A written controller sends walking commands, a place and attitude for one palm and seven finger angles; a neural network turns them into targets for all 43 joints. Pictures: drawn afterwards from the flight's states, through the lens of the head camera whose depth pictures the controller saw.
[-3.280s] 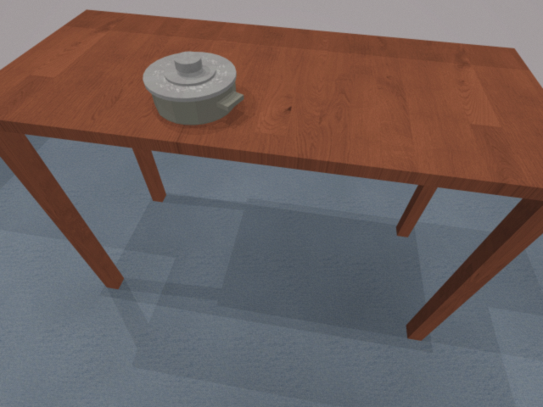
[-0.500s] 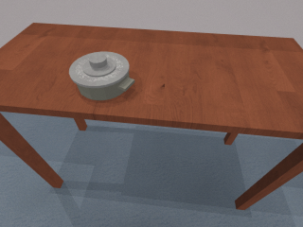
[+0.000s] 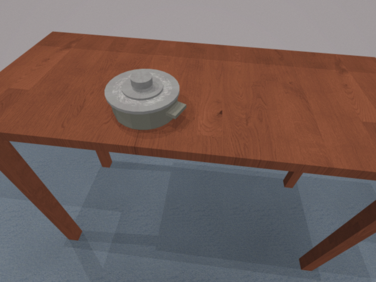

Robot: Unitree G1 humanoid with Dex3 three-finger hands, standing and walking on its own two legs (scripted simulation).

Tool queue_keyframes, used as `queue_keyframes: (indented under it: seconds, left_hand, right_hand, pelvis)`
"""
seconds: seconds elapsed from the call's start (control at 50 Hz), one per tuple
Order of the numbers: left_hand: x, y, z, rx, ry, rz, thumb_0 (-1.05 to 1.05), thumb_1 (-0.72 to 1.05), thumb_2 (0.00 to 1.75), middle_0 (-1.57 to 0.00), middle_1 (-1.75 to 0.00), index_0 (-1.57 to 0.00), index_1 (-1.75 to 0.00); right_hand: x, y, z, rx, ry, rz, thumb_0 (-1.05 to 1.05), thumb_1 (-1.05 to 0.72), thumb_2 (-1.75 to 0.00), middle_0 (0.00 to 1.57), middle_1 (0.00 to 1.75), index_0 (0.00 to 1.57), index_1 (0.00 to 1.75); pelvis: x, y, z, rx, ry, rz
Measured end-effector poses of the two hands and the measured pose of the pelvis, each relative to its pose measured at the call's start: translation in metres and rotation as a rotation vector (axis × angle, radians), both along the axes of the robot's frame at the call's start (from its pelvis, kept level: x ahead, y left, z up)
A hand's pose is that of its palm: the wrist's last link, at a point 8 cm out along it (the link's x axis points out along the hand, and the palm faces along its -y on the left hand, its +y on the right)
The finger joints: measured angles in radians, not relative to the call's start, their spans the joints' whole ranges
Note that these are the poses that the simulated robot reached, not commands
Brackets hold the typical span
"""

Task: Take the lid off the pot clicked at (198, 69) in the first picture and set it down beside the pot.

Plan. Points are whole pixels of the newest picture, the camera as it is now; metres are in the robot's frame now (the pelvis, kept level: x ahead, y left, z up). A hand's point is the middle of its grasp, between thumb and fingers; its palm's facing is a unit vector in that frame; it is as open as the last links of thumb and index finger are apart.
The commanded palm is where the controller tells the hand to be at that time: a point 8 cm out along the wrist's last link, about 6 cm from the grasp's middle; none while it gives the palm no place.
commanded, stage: look again from close up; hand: left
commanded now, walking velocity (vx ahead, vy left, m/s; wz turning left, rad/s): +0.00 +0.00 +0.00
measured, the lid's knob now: (141, 80) +0.52 +0.16 +0.17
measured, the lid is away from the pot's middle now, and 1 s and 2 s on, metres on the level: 0.00 0.00 0.00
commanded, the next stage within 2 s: lift the closed hand beside the body in 0.36 s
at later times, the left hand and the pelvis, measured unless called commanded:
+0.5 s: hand out of the picture +0.03 +0.18 -0.17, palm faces +0.04 -0.98 -0.21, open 7.3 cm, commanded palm +0.10 +0.23 -0.05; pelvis +0.00 +0.00 +0.00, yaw +0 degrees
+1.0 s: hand out of the picture +0.11 +0.21 +0.05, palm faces +0.34 -0.88 -0.35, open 3.3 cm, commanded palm +0.07 +0.24 +0.10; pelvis -0.01 -0.03 +0.01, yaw +2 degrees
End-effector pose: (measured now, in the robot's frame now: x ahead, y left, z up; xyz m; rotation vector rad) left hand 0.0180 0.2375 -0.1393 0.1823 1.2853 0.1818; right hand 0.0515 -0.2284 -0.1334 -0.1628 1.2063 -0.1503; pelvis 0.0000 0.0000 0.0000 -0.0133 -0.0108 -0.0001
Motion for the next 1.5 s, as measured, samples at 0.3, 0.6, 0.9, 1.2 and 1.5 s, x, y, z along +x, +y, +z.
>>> queue_keyframes:
  seconds: [0.3, 0.6, 0.9, 1.2, 1.5]
  left_hand:
    - [-0.006, 0.007, 0.001, 0.003, 0.056, -0.010, 0.00, 0.91, 0.90, -0.20, -0.30, -0.20, -0.30]
    - [0.080, 0.003, 0.086, 0.126, -0.494, 0.041, 0.01, 0.91, 0.90, -0.26, -0.36, -0.26, -0.36]
    - [0.063, 0.009, 0.187, 0.255, -0.857, 0.002, 0.01, 0.90, 0.90, -0.80, -0.95, -0.80, -0.95]
    - [0.073, 0.008, 0.271, 0.401, -1.110, -0.117, 0.01, 0.90, 0.90, -1.25, -1.44, -1.25, -1.45]
    - [0.085, 0.005, 0.315, 0.470, -1.260, -0.213, 0.01, 0.89, 0.90, -1.30, -1.49, -1.30, -1.50]
  right_hand:
    - [-0.003, -0.001, 0.002, -0.005, 0.057, 0.002, 0.00, -0.91, -0.90, 0.20, 0.30, 0.20, 0.30]
    - [0.035, -0.007, 0.025, -0.003, -0.236, 0.040, 0.01, -0.91, -0.90, 0.20, 0.30, 0.20, 0.30]
    - [0.163, -0.006, 0.116, -0.013, -0.762, 0.211, 0.01, -0.90, -0.90, 0.20, 0.30, 0.20, 0.30]
    - [0.128, -0.003, 0.081, 0.021, -0.618, 0.181, 0.01, -0.90, -0.90, 0.21, 0.30, 0.20, 0.30]
    - [0.134, -0.011, 0.085, -0.003, -0.640, 0.155, 0.01, -0.90, -0.90, 0.21, 0.30, 0.20, 0.30]
  pelvis:
    - [0.002, 0.000, 0.003, 0.010, 0.017, -0.006]
    - [0.006, -0.003, 0.008, 0.017, 0.005, 0.018]
    - [-0.012, -0.027, 0.012, 0.008, -0.026, 0.031]
    - [-0.007, -0.033, 0.014, 0.010, -0.066, 0.020]
    - [-0.005, -0.030, 0.015, 0.011, -0.070, 0.003]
